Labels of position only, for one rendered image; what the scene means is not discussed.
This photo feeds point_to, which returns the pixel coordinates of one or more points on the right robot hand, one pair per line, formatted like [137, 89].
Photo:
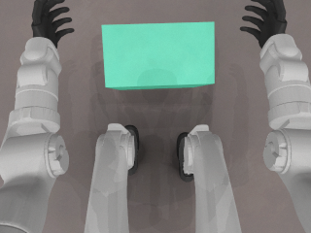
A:
[273, 23]

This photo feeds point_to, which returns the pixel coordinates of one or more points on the left robot foot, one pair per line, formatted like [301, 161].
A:
[133, 132]

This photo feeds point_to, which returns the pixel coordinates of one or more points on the robot right upper arm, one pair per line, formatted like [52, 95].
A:
[287, 151]

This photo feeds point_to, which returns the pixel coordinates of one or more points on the robot left upper arm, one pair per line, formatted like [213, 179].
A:
[29, 165]

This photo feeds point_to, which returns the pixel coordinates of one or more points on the robot left thigh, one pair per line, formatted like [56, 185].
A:
[107, 203]

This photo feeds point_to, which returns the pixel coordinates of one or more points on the left robot hand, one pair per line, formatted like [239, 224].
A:
[43, 24]

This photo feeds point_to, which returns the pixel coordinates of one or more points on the left robot forearm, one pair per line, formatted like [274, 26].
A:
[36, 92]

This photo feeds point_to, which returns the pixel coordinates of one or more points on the carton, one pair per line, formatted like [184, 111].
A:
[158, 55]

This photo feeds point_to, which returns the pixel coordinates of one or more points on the right robot forearm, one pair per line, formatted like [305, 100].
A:
[287, 83]

